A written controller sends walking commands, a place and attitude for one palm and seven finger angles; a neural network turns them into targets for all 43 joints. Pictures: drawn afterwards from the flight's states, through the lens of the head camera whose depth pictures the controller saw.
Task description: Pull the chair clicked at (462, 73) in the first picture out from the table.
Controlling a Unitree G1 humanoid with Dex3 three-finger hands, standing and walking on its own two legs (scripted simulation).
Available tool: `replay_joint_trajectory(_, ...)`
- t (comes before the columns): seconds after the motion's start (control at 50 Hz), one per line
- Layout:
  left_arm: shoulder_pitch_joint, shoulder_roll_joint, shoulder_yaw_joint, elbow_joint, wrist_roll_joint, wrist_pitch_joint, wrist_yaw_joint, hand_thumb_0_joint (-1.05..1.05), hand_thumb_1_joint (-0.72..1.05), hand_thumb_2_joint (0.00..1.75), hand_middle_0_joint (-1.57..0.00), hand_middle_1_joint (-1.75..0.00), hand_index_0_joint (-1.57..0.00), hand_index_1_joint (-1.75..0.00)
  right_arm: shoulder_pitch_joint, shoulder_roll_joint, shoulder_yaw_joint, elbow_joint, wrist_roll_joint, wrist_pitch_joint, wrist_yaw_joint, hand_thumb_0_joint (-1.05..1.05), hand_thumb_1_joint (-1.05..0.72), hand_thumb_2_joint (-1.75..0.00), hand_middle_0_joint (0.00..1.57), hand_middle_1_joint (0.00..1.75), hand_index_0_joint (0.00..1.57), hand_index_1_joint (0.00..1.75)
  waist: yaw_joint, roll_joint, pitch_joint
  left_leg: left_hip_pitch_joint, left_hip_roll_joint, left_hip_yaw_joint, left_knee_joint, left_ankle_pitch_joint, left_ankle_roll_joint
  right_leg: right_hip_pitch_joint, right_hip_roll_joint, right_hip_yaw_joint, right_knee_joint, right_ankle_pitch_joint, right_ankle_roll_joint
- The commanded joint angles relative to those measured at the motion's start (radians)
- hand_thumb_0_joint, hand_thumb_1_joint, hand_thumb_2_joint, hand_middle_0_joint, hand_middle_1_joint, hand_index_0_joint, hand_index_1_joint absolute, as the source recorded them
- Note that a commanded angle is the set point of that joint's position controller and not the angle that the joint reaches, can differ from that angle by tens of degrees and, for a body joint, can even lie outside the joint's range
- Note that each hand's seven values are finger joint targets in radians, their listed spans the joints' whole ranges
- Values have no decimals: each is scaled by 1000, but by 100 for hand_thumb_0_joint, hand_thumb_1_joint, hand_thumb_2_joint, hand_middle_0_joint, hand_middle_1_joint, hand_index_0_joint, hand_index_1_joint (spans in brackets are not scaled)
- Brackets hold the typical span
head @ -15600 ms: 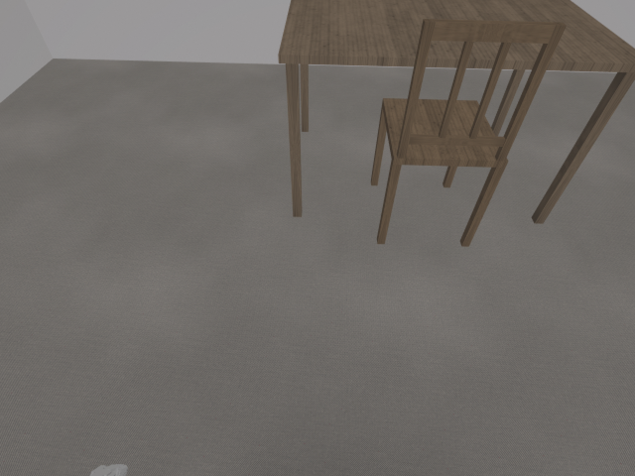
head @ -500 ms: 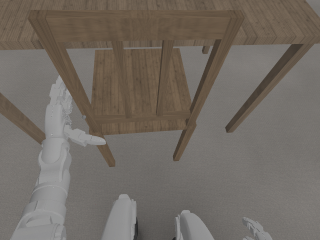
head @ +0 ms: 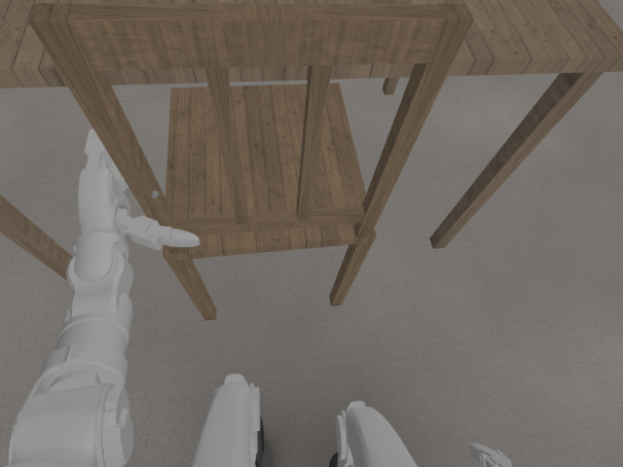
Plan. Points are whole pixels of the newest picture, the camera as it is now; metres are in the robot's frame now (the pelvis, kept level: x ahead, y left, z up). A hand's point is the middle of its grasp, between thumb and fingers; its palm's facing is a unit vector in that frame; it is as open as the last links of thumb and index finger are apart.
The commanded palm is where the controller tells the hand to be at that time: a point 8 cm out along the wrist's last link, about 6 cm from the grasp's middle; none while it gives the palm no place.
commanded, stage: push the fingers through the gap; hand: left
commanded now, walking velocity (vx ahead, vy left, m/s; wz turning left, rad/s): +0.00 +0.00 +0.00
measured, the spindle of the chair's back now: (232, 161) +0.49 +0.11 +0.05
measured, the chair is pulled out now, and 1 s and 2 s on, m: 0.00 0.00 0.03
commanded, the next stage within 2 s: hook a spindle and tug to test in 0.34 s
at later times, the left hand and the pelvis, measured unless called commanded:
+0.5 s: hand (157, 192) +0.45 +0.20 +0.03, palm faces +0.14 -0.99 -0.04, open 16.9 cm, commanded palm +0.42 +0.24 +0.03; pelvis +0.00 +0.00 +0.00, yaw +0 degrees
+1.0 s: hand (153, 192) +0.45 +0.20 +0.03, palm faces +0.15 -0.99 -0.03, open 11.9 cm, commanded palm +0.42 +0.24 +0.03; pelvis +0.01 +0.00 +0.00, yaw +0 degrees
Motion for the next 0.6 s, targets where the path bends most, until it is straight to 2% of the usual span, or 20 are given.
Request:
replay_joint_trajectory(0.0, -302, 187, 42, -200, -7, -71, -2, 0, -50, 30, -6, -8, -6, -8, 99, -177, -66, -90, 0, -16, -1, 0, -90, -90, 20, 30, 20, 30, 1, 83, -462, 631, -12, -57, -132, 210, 3, -57, 9, -3, -208, 259, -33)
replay_joint_trajectory(0.04, -302, 204, 50, -196, -5, -67, -1, 0, -50, 30, -6, -8, -6, -8, 101, -178, -66, -88, 1, -7, 1, 0, -90, -90, 20, 30, 20, 30, -2, 78, -447, 615, -11, -55, -132, 204, 3, -52, 10, -2, -210, 262, -32)
replay_joint_trajectory(0.06, -302, 201, 46, -193, -5, -66, -2, 0, -50, 30, -6, -8, -6, -8, 100, -179, -65, -88, 2, -4, 1, 0, -90, -90, 20, 30, 20, 30, -7, 64, -434, 604, -10, -55, -134, 188, 4, -56, 10, -1, -213, 251, -30)
replay_joint_trajectory(0.08, -317, 181, 30, -194, -9, -67, -3, 0, -50, 30, -6, -8, -6, -8, 103, -175, -63, -90, 3, -5, 1, 0, -90, -90, 20, 30, 20, 30, -14, 75, -425, 605, -13, -55, -134, 187, 7, -60, 11, 0, -214, 252, -31)
replay_joint_trajectory(0.12, -320, 224, 64, -206, -9, -75, 0, 0, -50, 30, -6, -8, -6, -8, 101, -182, -65, -88, 1, -4, 0, 0, -90, -90, 20, 30, 20, 30, -4, 65, -442, 597, -11, -55, -134, 173, 5, -49, 9, 3, -213, 242, -29)
replay_joint_trajectory(0.16, -338, 208, 51, -214, -10, -79, -1, 0, -50, 30, -6, -8, -6, -8, 101, -177, -64, -87, 2, -4, -2, 0, -90, -90, 20, 30, 20, 30, -15, 60, -433, 591, -12, -49, -132, 172, 9, -44, 10, 5, -217, 247, -27)
replay_joint_trajectory(0.18, -344, 224, 61, -233, -10, -89, 0, 0, -50, 30, -6, -8, -6, -8, 104, -177, -64, -87, 2, -7, -4, 0, -90, -90, 20, 30, 20, 30, -10, 82, -440, 607, -12, -52, -132, 187, 8, -44, 10, 6, -215, 254, -31)
replay_joint_trajectory(0.24, -366, 202, 35, -233, -4, -95, -4, 0, -50, 30, -6, -8, -6, -8, 106, -176, -66, -77, 0, -8, -3, 0, -90, -90, 20, 30, 20, 30, -19, 103, -447, 631, -9, -56, -130, 187, 4, -70, 9, 3, -213, 249, -29)
replay_joint_trajectory(0.28, -370, 190, 25, -222, -4, -93, -6, 0, -50, 30, -6, -8, -6, -8, 114, -176, -66, -76, 1, -9, -4, 0, -90, -90, 20, 30, 20, 30, -25, 94, -444, 635, -9, -63, -132, 189, 4, -72, 10, -2, -208, 249, -32)
replay_joint_trajectory(0.32, -352, 203, 39, -184, -5, -83, -5, 0, -50, 30, -6, -8, -6, -8, 110, -179, -65, -70, 1, -7, -4, 0, -90, -90, 20, 30, 20, 30, -18, 94, -426, 618, -11, -59, -131, 170, 3, -77, 10, 0, -215, 237, -31)
replay_joint_trajectory(0.36, -344, 202, 42, -178, -7, -80, -7, 0, -50, 30, -6, -8, -6, -8, 109, -178, -64, -74, 1, -5, -5, 0, -90, -90, 20, 30, 20, 30, -17, 73, -427, 598, -14, -50, -128, 176, 7, -54, 9, 5, -220, 248, -29)
replay_joint_trajectory(0.42, -345, 223, 58, -174, -3, -81, -7, 0, -50, 30, -6, -8, -6, -8, 109, -179, -64, -77, 0, -1, -5, 0, -90, -90, 20, 30, 20, 30, -12, 81, -436, 601, -13, -51, -123, 193, 7, -58, 10, 5, -210, 259, -30)
replay_joint_trajectory(0.44, -356, 204, 46, -187, -8, -80, -9, 0, -50, 30, -8, -13, -8, -13, 109, -176, -63, -78, -1, -2, -3, 0, -90, -90, 20, 30, 20, 30, -18, 82, -445, 606, -14, -48, -120, 205, 10, -53, 9, 5, -212, 272, -28)
replay_joint_trajectory(0.48, -344, 232, 66, -191, -7, -83, -11, 0, -50, 30, -11, -24, -11, -24, 111, -179, -64, -84, 0, -1, -3, 0, -90, -90, 20, 30, 20, 30, -9, 90, -451, 608, -13, -51, -120, 209, 7, -47, 11, 4, -205, 272, -32)
replay_joint_trajectory(0.5, -345, 205, 46, -182, -7, -81, -13, 0, -50, 30, -13, -30, -13, -30, 106, -177, -62, -83, 0, 1, -2, 0, -90, -90, 20, 30, 20, 30, -17, 82, -446, 607, -13, -51, -120, 205, 8, -57, 11, 4, -208, 270, -29)
replay_joint_trajectory(0.52, -361, 215, 50, -184, -8, -82, -12, 0, -50, 30, -15, -35, -15, -35, 107, -177, -63, -79, 0, 1, -2, 0, -90, -90, 20, 30, 20, 30, -19, 85, -434, 600, -12, -49, -117, 200, 8, -61, 10, 6, -210, 269, -28)
replay_joint_trajectory(0.54, -362, 203, 45, -174, -10, -78, -12, 0, -50, 30, -17, -41, -17, -41, 108, -175, -63, -79, 0, 2, -2, 0, -90, -90, 20, 30, 20, 30, -25, 63, -437, 585, -14, -43, -113, 190, 12, -48, 11, 9, -214, 268, -25)
replay_joint_trajectory(0.56, -365, 226, 60, -176, -8, -80, -12, 0, -50, 30, -18, -46, -18, -46, 110, -180, -65, -76, 0, 3, -5, 0, -90, -90, 20, 30, 20, 30, -23, 63, -436, 589, -11, -47, -115, 195, 10, -50, 11, 8, -212, 272, -26)
replay_joint_trajectory(0.58, -362, 222, 58, -203, -13, -84, -13, 0, -50, 30, -20, -52, -20, -52, 110, -177, -63, -83, 0, 1, -4, 0, -90, -90, 20, 30, 20, 30, -13, 94, -461, 602, -15, -43, -112, 218, 11, -38, 11, 10, -206, 288, -29)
